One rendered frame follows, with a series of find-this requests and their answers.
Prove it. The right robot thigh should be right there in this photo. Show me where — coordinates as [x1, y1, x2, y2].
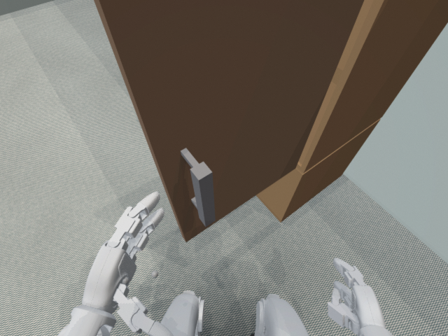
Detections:
[255, 297, 309, 336]

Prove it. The handle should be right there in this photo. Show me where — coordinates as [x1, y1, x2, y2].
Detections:
[181, 148, 216, 227]

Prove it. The right robot hand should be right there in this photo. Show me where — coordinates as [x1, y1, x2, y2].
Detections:
[328, 258, 386, 336]

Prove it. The cupboard door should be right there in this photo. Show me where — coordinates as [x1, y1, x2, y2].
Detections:
[94, 0, 364, 242]

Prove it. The robot thigh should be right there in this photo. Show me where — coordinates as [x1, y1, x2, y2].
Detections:
[255, 297, 309, 336]
[160, 294, 205, 336]

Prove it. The left robot forearm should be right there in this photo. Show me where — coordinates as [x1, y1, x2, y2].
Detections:
[58, 305, 116, 336]

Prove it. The left robot thigh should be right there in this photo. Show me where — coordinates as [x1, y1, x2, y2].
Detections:
[160, 294, 205, 336]

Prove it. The left robot hand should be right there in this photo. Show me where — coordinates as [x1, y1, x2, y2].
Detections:
[82, 191, 173, 336]

